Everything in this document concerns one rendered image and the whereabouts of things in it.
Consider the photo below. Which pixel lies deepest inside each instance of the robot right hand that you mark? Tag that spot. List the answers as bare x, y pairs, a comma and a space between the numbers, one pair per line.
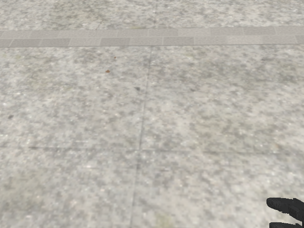
294, 207

